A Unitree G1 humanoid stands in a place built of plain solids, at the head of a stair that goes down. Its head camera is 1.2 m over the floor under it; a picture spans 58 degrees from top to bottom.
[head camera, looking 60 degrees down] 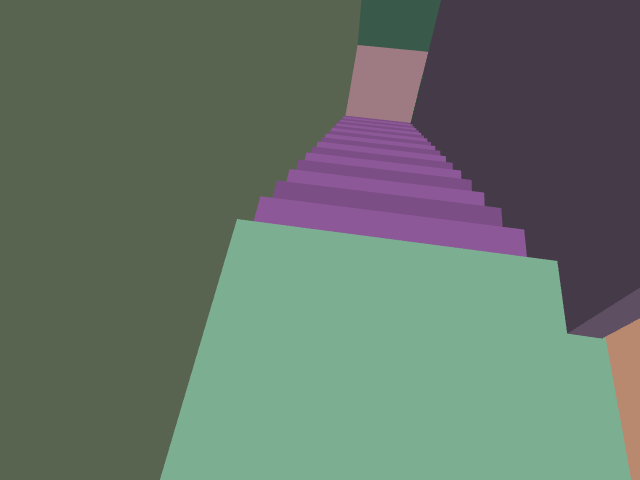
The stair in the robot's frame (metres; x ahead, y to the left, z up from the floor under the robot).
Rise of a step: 0.20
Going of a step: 0.24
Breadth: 1.02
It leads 9 degrees to the right of straight ahead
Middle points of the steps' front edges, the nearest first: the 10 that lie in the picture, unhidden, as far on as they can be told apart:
0.70 -0.23 0.00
0.93 -0.27 -0.20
1.17 -0.31 -0.40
1.41 -0.34 -0.61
1.64 -0.38 -0.81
1.88 -0.41 -1.01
2.11 -0.45 -1.21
2.35 -0.49 -1.42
2.59 -0.52 -1.62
2.82 -0.56 -1.82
